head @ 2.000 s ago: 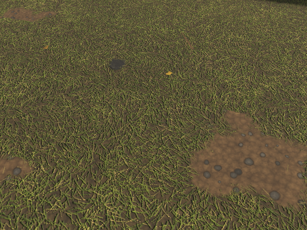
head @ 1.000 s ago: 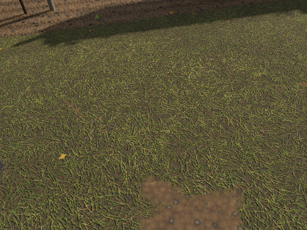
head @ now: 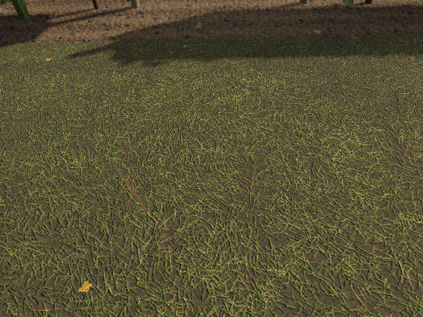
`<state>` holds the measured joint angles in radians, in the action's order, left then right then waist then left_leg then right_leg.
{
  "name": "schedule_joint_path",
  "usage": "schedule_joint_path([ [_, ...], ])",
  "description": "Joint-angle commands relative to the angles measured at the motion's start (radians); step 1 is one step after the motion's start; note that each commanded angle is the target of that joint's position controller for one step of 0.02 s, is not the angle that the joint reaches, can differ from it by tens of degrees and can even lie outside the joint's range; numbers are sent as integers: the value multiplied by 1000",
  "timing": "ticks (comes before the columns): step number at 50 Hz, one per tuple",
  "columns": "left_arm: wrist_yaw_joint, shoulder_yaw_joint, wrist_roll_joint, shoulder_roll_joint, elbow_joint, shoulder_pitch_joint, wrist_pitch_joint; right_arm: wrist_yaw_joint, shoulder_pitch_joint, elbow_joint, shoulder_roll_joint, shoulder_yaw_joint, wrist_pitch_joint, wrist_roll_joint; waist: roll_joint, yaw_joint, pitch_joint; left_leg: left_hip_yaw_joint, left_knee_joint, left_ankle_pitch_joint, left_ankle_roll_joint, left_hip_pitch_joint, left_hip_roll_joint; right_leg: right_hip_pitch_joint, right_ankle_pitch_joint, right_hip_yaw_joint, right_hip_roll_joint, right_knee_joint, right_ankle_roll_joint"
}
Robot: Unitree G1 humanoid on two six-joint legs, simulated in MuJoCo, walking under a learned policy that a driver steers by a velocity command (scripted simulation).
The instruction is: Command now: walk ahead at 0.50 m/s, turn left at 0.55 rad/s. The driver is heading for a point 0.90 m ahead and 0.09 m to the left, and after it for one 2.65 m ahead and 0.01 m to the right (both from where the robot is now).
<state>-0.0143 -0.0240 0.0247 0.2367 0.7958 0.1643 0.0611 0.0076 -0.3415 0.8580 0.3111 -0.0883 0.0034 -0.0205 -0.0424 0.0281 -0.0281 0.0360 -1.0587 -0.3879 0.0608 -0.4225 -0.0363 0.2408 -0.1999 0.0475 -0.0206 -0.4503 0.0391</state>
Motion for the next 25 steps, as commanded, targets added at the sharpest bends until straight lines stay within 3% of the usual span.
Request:
schedule_joint_path([
  [1, 4, -32, -12, 105, -21, 68, 24, 11, -29, -66, 33, -7, 22, -2, 153, -2, 5, 37, 0, 89, -29, -140, 81, -103, 358, -205, 277, 234, 116],
  [5, 6, -42, -12, 134, -1, 90, 23, 39, 119, -132, 14, 7, 26, -2, 128, -11, 11, 2, 135, 260, -32, -166, 84, -118, 458, -53, 246, 244, 108],
  [6, 7, -47, -4, 144, 20, 120, 22, 43, 147, -140, -2, 18, 30, -14, 149, -26, 27, -34, 86, 300, -27, -136, 79, -109, 529, -15, 248, 215, 110],
  [8, 9, -49, -8, 151, 31, 156, 19, 45, 190, -161, 5, 24, 35, -9, 136, -36, 27, -45, 129, 315, -9, -137, 91, -127, 502, 14, 260, 205, 116],
  [10, 8, -58, -1, 176, 36, 188, 12, 53, 222, -169, 21, 25, 37, -11, 124, -51, 5, -42, 164, 278, 1, -162, 98, -171, 451, 11, 289, 193, 132],
  [11, 5, -64, 13, 189, 45, 217, 19, 48, 193, -152, 50, 11, 43, -29, 134, -47, 35, -18, 47, 349, 22, -194, 116, -248, 535, -11, 346, 139, 144],
  [13, 8, -66, 9, 193, 48, 240, 14, 38, 222, -159, 71, 5, 52, -26, 114, -60, 13, 5, 70, 267, 41, -265, 131, -328, 523, -3, 372, 103, 138],
  [14, 8, -69, 1, 197, 45, 226, 0, 44, 299, -191, 47, 17, 49, -13, 106, -79, -48, -52, 225, 92, 29, -221, 103, -270, 442, 45, 326, 123, 115],
  [15, 8, -74, 12, 211, 52, 227, 6, 41, 249, -171, 62, 7, 58, -29, 151, -55, -2, -81, 156, 159, 48, -107, 86, -275, 649, 64, 343, 36, 107],
  [17, 13, -79, -7, 232, 34, 152, 6, 33, 115, -128, 71, -2, 63, -20, 162, 27, 60, -159, 233, 67, 76, 173, 9, -144, 889, 159, 299, -185, 63],
  [18, 14, -87, -16, 259, 49, 191, -7, 27, 51, -109, 61, -7, 49, -12, 143, 46, 75, -204, 418, -106, 82, 288, -86, -82, 814, 173, 250, -361, 60],
  [19, 16, -89, -16, 241, 40, 161, -14, 13, -115, -50, 123, -31, 38, -27, -23, 146, 106, -32, 539, 52, 136, 561, -3, 183, 391, 169, 200, -739, 26],
  [20, 20, -62, 11, 89, 12, 253, -18, 16, -39, -73, 192, -23, 18, 7, -261, -15, 77, 406, 525, 587, 221, 606, 268, 476, -395, 105, 63, -1029, -18],
  [21, 19, -64, 22, 144, -59, 130, -6, 15, -137, -50, 237, -35, -3, 53, -160, 86, 115, 553, 724, 555, 342, 546, 330, 532, -340, -30, 36, -960, -40],
  [22, 20, -71, 1, 160, -54, 97, -7, 5, -99, -30, 208, -30, -12, 39, -98, 35, 6, 521, 742, 423, 337, 464, 343, 541, -319, -65, 85, -880, -45],
  [23, 20, -79, -11, 183, -25, 123, -10, 2, -6, -46, 143, -12, -15, 20, -32, -15, -75, 430, 713, 429, 296, 337, 312, 485, -286, -76, 120, -776, -50],
  [24, 20, -74, 4, 171, 1, 148, -26, -2, 44, -44, 126, -8, -14, 2, -15, -42, -65, 348, 709, 420, 259, 260, 283, 393, -284, -73, 133, -695, -58],
  [25, 20, -71, 17, 158, 8, 144, -46, -8, 57, -45, 121, -4, -18, -9, -19, -42, -52, 307, 722, 413, 243, 214, 255, 327, -260, -56, 123, -659, -60],
])
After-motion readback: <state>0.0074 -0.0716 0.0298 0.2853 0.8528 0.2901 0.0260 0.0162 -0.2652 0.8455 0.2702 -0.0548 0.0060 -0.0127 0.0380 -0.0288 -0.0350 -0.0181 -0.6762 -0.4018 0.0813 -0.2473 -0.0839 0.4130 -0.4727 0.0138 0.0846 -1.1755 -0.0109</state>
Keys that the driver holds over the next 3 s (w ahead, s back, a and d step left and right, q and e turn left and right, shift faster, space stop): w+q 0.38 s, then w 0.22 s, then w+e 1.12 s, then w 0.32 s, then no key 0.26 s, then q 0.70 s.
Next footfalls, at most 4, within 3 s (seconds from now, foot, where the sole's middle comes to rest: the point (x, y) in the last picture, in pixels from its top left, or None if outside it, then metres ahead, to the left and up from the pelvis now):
0.38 left None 0.18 0.16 -0.78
0.90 right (196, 305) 0.63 0.12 -0.97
1.36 left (150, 250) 0.86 0.30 -0.97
1.92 right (221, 229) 0.94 0.01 -0.97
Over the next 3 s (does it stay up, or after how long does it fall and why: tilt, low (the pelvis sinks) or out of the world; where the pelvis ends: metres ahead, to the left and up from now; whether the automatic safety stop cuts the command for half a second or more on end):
stays up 1.20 0.00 -0.37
